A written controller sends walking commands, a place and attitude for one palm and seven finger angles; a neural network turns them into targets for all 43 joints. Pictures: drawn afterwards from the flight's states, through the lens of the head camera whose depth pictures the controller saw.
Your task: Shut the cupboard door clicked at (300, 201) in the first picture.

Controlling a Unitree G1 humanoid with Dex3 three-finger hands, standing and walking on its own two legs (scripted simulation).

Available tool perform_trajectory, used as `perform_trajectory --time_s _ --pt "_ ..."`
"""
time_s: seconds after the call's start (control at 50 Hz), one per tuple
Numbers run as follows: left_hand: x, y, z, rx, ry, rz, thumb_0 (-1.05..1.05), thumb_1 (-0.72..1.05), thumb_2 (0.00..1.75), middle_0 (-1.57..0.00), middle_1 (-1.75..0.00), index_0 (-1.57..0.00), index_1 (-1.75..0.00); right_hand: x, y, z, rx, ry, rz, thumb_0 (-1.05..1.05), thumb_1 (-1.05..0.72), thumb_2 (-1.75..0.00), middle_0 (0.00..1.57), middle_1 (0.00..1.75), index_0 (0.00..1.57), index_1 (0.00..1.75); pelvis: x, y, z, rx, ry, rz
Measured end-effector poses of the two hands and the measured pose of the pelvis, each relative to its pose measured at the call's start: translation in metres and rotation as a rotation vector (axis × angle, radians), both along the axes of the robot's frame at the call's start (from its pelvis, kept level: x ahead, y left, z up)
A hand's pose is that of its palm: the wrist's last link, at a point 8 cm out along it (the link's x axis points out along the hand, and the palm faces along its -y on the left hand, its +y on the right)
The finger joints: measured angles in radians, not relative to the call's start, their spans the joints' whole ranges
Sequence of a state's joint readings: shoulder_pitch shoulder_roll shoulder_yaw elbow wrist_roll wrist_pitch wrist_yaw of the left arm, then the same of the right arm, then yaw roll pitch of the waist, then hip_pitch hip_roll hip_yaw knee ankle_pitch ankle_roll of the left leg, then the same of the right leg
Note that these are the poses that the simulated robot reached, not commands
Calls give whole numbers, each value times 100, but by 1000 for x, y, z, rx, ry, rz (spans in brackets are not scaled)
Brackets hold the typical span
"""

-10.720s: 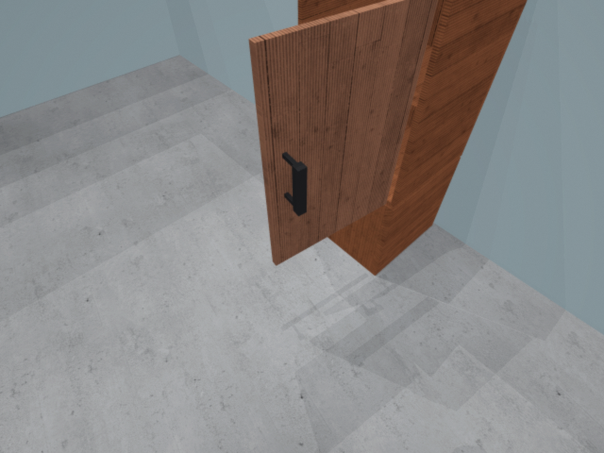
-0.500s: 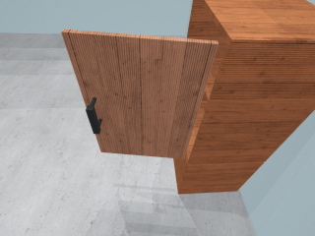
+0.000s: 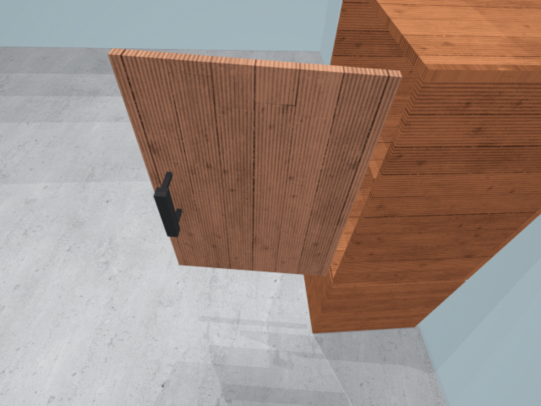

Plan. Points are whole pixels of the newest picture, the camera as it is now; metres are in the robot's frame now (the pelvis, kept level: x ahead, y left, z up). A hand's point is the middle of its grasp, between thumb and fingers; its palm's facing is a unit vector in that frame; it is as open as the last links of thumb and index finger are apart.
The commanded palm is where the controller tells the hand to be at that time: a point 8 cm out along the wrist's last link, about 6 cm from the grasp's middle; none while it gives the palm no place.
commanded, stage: come to a stop and stand still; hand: left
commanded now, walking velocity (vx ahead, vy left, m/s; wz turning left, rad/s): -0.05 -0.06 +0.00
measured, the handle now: (170, 205) +0.47 +0.23 -0.04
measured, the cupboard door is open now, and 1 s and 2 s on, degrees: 82 82 82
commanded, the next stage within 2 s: look again from close up in 0.74 s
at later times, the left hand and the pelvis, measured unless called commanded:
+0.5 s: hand out of the picture -0.03 +0.14 -0.17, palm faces +0.00 -0.98 -0.18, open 7.4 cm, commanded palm none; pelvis -0.02 -0.03 +0.01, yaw +0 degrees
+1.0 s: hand out of the picture -0.04 +0.14 -0.18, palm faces -0.01 -0.98 -0.19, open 7.4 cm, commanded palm none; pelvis -0.03 -0.03 +0.00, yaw +1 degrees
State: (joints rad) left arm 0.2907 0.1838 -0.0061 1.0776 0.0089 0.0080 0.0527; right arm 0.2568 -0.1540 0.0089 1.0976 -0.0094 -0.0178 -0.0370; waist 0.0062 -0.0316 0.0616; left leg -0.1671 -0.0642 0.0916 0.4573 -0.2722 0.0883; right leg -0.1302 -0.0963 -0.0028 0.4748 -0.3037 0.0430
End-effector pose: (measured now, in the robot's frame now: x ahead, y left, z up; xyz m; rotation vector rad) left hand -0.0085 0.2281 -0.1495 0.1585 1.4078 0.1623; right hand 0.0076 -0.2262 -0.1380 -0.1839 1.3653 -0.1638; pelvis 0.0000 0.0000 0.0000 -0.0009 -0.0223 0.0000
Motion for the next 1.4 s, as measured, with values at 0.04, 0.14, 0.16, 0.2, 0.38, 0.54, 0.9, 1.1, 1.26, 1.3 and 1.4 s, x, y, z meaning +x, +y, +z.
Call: perform_trajectory --time_s 0.04,0.14,0.16,0.2,0.38,0.54,0.9,1.1,1.26,1.3,1.4 --pt "6 1 1 4 -17 -10 1 91 90 -20 -30 -20 -30 2 -2 1 -3 -10 -5 1 -92 -90 21 30 21 30 -2 -1 1 2 0 -4" --pt "17 -3 3 5 -55 -35 1 91 90 -20 -30 -20 -30 2 -9 2 -1 -34 -11 1 -92 -90 21 30 21 30 -10 -5 2 4 0 -11" --pt "17 -4 4 4 -62 -39 1 91 90 -20 -30 -20 -30 2 -10 2 1 -37 -11 1 -92 -90 21 30 21 30 -11 -6 2 3 -1 -11" --pt "18 -8 5 -1 -72 -45 1 91 90 -20 -30 -20 -30 1 -13 3 5 -42 -9 1 -92 -90 21 30 21 30 -14 -9 3 2 -3 -10" --pt "-2 -25 6 -22 -62 -42 1 91 90 -20 -30 -20 -30 -11 -23 5 18 -33 -2 0 -91 -90 20 30 20 30 -21 -19 6 2 -5 -4" --pt "-32 -38 5 -34 -2 -21 1 91 90 -20 -30 -20 -30 -26 -26 4 29 3 -6 0 -91 -90 20 30 20 30 -24 -27 6 1 -7 -2" --pt "-50 -52 3 -39 38 -15 1 91 90 -20 -30 -20 -30 -39 -26 -2 42 33 -7 1 -91 -90 20 30 20 30 -27 -32 2 -12 10 2" --pt "-12 -31 9 19 -52 -37 1 91 90 -20 -30 -20 -30 -20 -27 -12 51 -45 9 1 -93 -90 20 30 20 30 -23 -28 -3 0 5 3" --pt "14 -30 13 29 -97 -63 1 91 90 -20 -30 -20 -30 -9 -34 -8 48 -59 9 1 -92 -90 20 30 20 30 -18 -32 -1 9 5 -10" --pt "17 -31 12 25 -99 -67 1 91 90 -20 -30 -20 -30 -7 -35 -7 45 -57 9 1 -92 -90 20 30 20 30 -17 -34 0 10 6 -11" --pt "21 -36 10 12 -95 -66 1 91 90 -20 -30 -20 -30 -4 -39 -4 37 -44 11 0 -91 -90 20 30 20 30 -13 -37 1 9 7 -11"
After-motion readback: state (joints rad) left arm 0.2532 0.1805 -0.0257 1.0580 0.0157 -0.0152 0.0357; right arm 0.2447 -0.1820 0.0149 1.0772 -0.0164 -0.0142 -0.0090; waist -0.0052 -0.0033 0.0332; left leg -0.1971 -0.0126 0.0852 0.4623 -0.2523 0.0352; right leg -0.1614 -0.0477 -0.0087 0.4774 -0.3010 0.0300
